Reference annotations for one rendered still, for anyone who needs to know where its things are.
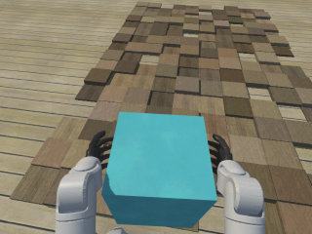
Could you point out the robot left hand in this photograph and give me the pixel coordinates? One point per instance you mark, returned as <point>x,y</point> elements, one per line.
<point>95,148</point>

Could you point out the robot left shin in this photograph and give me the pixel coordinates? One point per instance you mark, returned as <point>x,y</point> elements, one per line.
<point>118,228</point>

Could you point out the carton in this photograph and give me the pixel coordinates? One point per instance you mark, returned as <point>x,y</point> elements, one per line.
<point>159,171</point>

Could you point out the robot right hand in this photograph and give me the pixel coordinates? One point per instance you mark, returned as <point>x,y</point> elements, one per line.
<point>222,153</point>

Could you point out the right robot forearm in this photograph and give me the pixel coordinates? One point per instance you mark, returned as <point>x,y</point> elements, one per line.
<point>243,199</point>

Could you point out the left robot forearm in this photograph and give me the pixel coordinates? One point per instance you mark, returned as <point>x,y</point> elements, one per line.
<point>76,205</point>

